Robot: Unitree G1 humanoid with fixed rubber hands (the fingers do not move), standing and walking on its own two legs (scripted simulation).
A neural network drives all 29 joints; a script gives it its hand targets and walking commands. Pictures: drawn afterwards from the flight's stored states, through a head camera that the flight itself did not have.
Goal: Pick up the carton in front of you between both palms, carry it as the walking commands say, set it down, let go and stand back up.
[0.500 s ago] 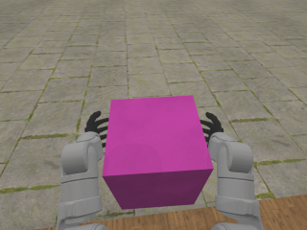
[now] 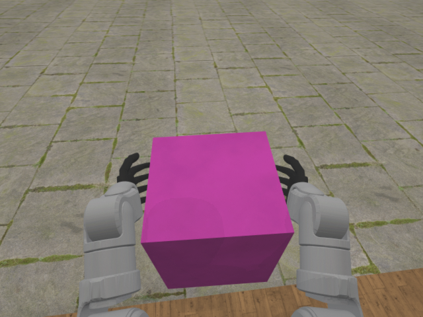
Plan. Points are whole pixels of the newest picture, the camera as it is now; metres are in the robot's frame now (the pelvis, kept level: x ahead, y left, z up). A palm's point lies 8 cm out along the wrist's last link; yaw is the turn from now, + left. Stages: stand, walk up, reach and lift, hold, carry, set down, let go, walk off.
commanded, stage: carry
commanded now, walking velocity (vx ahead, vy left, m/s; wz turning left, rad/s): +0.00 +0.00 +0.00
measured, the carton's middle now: (214, 214) +0.32 +0.00 +0.05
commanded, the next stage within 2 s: none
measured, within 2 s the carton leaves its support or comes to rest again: neither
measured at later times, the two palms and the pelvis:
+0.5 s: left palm (129, 192) +0.32 +0.15 +0.12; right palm (296, 193) +0.32 -0.15 +0.11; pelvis +0.00 +0.00 +0.00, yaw +0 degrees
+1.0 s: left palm (172, 156) +0.44 +0.09 +0.09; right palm (305, 155) +0.45 -0.21 +0.09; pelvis +0.13 -0.06 +0.00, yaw -1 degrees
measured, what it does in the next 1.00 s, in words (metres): walks ahead: right foot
